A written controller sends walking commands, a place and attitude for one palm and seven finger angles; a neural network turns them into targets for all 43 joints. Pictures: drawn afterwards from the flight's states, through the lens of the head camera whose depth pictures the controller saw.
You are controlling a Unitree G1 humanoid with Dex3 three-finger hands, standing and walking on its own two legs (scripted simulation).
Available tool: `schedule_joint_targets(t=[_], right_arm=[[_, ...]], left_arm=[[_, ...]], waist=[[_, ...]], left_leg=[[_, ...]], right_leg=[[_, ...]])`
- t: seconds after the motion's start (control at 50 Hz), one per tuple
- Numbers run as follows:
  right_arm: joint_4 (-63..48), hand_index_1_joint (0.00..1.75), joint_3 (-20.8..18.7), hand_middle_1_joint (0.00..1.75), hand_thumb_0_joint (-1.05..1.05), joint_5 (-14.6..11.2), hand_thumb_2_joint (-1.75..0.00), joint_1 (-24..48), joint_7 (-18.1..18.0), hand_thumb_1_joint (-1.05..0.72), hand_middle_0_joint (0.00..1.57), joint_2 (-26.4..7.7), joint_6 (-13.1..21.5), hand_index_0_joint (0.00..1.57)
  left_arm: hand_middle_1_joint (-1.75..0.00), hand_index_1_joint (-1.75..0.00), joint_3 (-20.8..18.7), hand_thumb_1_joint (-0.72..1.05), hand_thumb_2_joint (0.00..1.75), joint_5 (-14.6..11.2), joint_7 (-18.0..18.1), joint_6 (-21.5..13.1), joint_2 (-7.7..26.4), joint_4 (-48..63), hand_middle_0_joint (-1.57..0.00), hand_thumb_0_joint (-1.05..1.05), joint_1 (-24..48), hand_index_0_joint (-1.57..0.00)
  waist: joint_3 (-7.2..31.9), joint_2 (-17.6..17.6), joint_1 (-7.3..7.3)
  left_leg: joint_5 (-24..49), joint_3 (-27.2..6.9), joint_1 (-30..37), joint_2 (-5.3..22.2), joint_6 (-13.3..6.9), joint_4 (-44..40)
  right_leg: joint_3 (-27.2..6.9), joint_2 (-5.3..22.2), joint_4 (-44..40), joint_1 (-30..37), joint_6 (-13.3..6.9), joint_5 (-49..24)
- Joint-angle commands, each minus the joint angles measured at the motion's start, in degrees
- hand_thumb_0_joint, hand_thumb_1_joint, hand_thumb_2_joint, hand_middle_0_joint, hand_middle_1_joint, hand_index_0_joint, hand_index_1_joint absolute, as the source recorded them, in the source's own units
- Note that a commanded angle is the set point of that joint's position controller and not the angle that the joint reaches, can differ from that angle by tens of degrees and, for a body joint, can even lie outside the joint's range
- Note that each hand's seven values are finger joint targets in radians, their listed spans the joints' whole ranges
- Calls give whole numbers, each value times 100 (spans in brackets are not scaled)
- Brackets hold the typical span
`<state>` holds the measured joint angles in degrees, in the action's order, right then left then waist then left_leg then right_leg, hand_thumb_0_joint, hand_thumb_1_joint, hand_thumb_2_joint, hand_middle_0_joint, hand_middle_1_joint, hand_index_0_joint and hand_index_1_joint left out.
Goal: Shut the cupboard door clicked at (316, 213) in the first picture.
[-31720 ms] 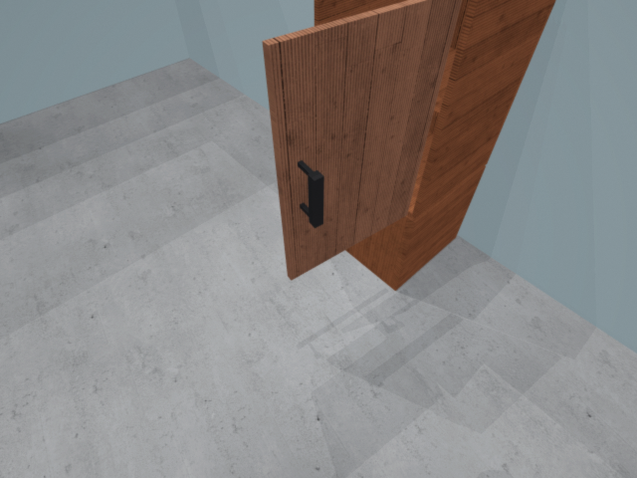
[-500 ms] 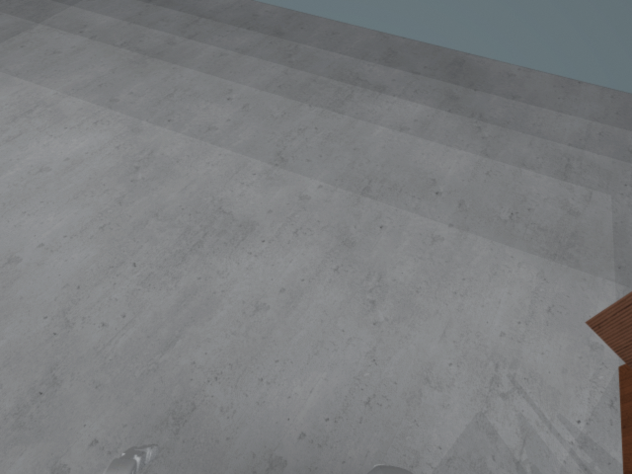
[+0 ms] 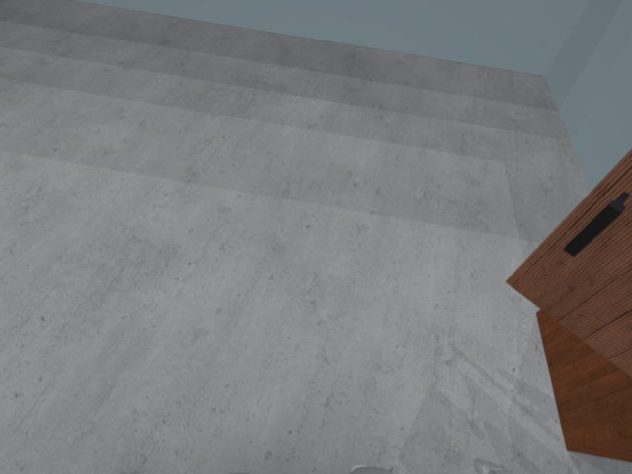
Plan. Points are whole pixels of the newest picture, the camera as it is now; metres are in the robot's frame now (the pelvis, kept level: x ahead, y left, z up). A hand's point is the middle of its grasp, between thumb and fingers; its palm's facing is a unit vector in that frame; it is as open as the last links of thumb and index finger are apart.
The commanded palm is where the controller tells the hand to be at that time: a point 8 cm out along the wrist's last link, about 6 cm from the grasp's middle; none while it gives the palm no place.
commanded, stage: turn to face it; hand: left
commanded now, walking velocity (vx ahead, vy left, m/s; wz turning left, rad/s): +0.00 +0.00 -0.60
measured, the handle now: (596, 224) +0.57 -0.48 -0.03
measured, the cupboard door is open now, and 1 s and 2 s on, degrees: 52 52 52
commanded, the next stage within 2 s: take the last steps up to it in 1.06 s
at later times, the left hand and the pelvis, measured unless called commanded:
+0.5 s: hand (215, 456) +0.16 +0.14 -0.15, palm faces -0.31 -0.92 -0.25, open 7.4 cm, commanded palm none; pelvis +0.01 -0.03 +0.00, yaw -18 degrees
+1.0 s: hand (267, 404) +0.23 +0.08 -0.15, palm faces -0.55 -0.79 -0.26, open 7.4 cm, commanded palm none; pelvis +0.02 -0.03 -0.01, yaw -33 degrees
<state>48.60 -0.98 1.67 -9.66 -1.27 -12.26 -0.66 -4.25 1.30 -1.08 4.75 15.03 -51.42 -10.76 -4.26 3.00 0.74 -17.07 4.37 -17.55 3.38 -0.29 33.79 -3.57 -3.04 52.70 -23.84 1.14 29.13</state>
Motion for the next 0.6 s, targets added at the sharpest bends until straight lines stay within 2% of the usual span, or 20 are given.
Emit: schedule_joint_targets(t=[0.0, 0.04, 0.1, 0.14, 0.18, 0.22, 0.24, 0.26, 0.28, 0.3, 0.32, 0.36, 0.38, 0.42, 0.44, 0.48, 0.52, 0.54, 0.56, 0.58], right_arm=[[-380, 30, -285, 30, 0, 29, -90, -184, -133, -90, 20, -1180, 103, 20], [-294, 30, -310, 30, 0, 10, -90, -314, -114, -90, 20, -1187, 85, 20], [-167, 30, -374, 30, 0, 10, -90, -549, -81, -90, 20, -1254, 66, 20], [-137, 30, -415, 30, 0, 8, -90, -457, -48, -90, 20, -1344, 46, 20], [-106, 30, -447, 30, 0, 9, -90, -449, -28, -90, 20, -1386, 20, 20], [-122, 30, -487, 30, 0, -42, -90, -268, -5, -90, 20, -1417, 2, 20], [-181, 30, -464, 30, 0, -105, -90, -280, 34, -90, 20, -1178, -2, 20], [-479, 30, -322, 30, 0, -99, -90, -25, 66, -90, 20, -684, -8, 20], [-564, 30, -294, 30, 0, -97, -90, 130, 2, -90, 20, -836, -84, 20], [-516, 30, -308, 30, 0, -109, -90, 260, -52, -90, 20, -771, -100, 20], [-448, 30, -324, 30, 0, -96, -90, 259, -62, -90, 20, -899, -100, 20], [-252, 30, -325, 30, 0, -86, -90, 70, 0, -90, 20, -879, -89, 20], [-204, 30, -302, 30, 0, -79, -90, -13, 14, -90, 20, -814, -90, 20], [-203, 30, -290, 30, 0, -91, -90, -61, 25, -90, 20, -734, -109, 20], [-241, 30, -290, 30, 0, -96, -90, 5, 25, -90, 20, -715, -98, 20], [-260, 30, -287, 30, 0, -115, -90, -85, 21, -90, 20, -689, -69, 20], [-218, 30, -283, 30, 0, -134, -90, -342, -17, -90, 20, -709, -25, 20], [-142, 30, -281, 30, 0, -136, -90, -578, -36, -90, 20, -733, 15, 20], [-76, 30, -308, 30, 0, -126, -90, -849, -43, -90, 20, -909, 64, 20], [-74, 30, -390, 30, 0, -29, -90, -967, -63, -90, 20, -1448, 121, 20]], left_arm=[[-30, -30, -178, 90, 90, -26, -122, -147, 448, 582, -20, 0, 205, -20], [-30, -30, -136, 90, 90, -39, -149, -111, 349, 609, -20, 0, 269, -20], [-30, -30, -97, 90, 90, -32, -165, -118, 251, 670, -20, 0, 492, -20], [-30, -30, -82, 90, 90, -37, -163, -136, 252, 679, -20, 0, 443, -20], [-30, -30, -72, 90, 90, -27, -159, -174, 266, 660, -20, 0, 419, -20], [-30, -30, -112, 90, 90, -22, -135, -243, 426, 495, -20, 0, -117, -20], [-30, -30, -185, 90, 90, 17, -83, -321, 875, 367, -20, 0, -523, -20], [-30, -30, -294, 90, 90, 40, 16, -391, 1472, 286, -20, 0, -762, -20], [-30, -30, -272, 90, 90, -46, 72, -372, 1566, 254, -20, 0, -985, -20], [-30, -30, -311, 90, 90, -22, 141, -377, 1418, 282, -20, 0, -675, -20], [-30, -30, -247, 90, 90, -34, 159, -359, 1257, 354, -20, 0, -379, -20], [-30, -30, -180, 90, 90, -19, 171, -342, 982, 512, -20, 0, 135, -20], [-30, -30, -173, 90, 90, -5, 165, -358, 981, 543, -20, 0, 149, -20], [-30, -30, -186, 90, 90, 13, 146, -347, 1061, 532, -20, 0, 123, -20], [-30, -30, -195, 90, 90, 18, 137, -334, 1079, 516, -20, 0, 65, -20], [-30, -30, -227, 90, 90, 34, 121, -311, 1150, 504, -20, 0, 119, -20], [-30, -30, -239, 90, 90, 13, 107, -279, 1113, 522, -20, 0, 246, -20], [-30, -30, -230, 90, 90, -17, 107, -256, 1048, 520, -20, 0, 337, -20], [-30, -30, -193, 90, 90, -47, 97, -226, 880, 565, -20, 0, 394, -20], [-30, -30, -133, 90, 90, -107, 48, -183, 512, 664, -20, 0, 174, -20]], waist=[[488, -1213, -74], [594, -1337, -131], [579, -1381, -277], [615, -1568, -243], [613, -1612, -246], [812, -1260, 75], [1020, -161, 249], [807, 1530, 385], [810, 920, 471], [792, 1334, 313], [582, 1435, 231], [610, 794, -53], [705, 615, -80], [690, 518, -79], [645, 567, -17], [617, 559, -52], [598, 703, -173], [675, 630, -286], [733, 139, -413], [849, -1506, -363]], left_leg=[[2603, -901, 959, 1678, -742, -1423], [2740, -504, 1150, 1593, -717, -1306], [2778, -238, 1124, 1654, -701, -1214], [2549, -132, 1076, 1754, -690, -1116], [2477, -21, 991, 1743, -579, -869], [2062, 322, 634, 1518, -189, -1], [1096, 622, -124, 1126, 166, 997], [-1904, 714, -1767, 214, 490, 2341], [-1979, -141, -1768, 252, 447, 3000], [-1760, -378, -2082, 267, 465, 3387], [-1436, -532, -2145, 350, 483, 3520], [-825, -447, -1621, 363, 545, 3183], [-769, -357, -1383, 288, 564, 2857], [-713, -246, -1107, 124, 571, 2247], [-727, -220, -1011, 59, 560, 1921], [-704, -169, -719, -33, 528, 1299], [-343, -137, -167, -152, 483, 447], [130, -160, 344, -177, 454, -280], [472, -431, 970, 95, 371, -1066], [636, -1831, 1538, 1352, -106, -1644]], right_leg=[[282, 466, 1316, -725, 199, -61], [489, 488, 773, -540, 230, -168], [717, 446, -11, -158, 188, -247], [842, 416, -500, 89, 144, -267], [978, 326, -1139, 427, 74, -447], [1012, 285, -2548, 1431, -45, -1653], [135, 991, -3158, 2386, -306, -2665], [-1797, 2397, -3302, 2881, -970, -4756], [-1805, 2660, -3174, 2379, -1371, -5083], [-2001, 2382, -3247, 2315, -1441, -4748], [-1780, 2220, -3314, 2086, -1368, -4220], [-1070, 1754, -3164, 1685, -1190, -3948], [-966, 1662, -3113, 1603, -1173, -4016], [-1034, 1592, -3156, 1459, -1176, -3625], [-1176, 1567, -3151, 1397, -1192, -3513], [-1322, 1542, -3109, 1267, -1184, -3291], [-1470, 1414, -2903, 959, -1027, -3213], [-1464, 1272, -2667, 732, -836, -3069], [-1208, 936, -2253, 274, -548, -2424], [-512, 100, -1163, -606, -172, -858]])
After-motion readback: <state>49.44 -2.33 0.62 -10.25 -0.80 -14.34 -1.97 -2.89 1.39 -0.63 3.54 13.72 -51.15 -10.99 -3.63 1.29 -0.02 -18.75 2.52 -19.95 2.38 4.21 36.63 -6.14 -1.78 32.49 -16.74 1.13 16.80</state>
